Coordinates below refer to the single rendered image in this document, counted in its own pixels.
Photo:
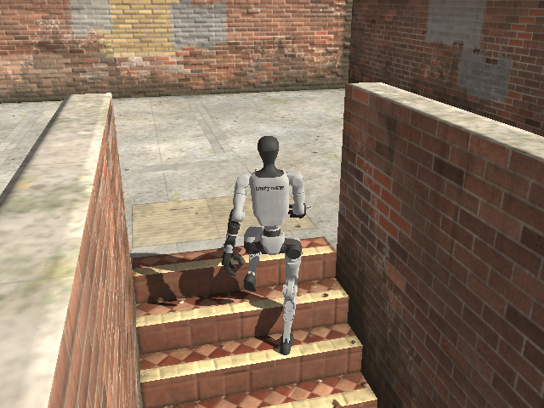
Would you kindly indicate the left robot foot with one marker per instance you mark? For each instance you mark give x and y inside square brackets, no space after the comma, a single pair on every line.
[250,283]

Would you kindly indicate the left robot hand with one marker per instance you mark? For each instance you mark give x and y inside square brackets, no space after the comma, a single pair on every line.
[227,263]

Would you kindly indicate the right robot hand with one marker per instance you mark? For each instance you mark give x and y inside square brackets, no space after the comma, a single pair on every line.
[292,215]

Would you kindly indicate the left robot forearm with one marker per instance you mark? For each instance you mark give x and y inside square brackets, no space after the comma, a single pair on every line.
[231,235]

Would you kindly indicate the left robot thigh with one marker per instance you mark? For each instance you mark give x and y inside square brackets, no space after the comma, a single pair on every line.
[252,242]

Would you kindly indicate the robot left upper arm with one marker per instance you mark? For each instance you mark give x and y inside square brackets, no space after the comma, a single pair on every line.
[239,196]

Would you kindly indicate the robot right upper arm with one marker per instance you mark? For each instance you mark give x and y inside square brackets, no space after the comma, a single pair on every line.
[296,181]

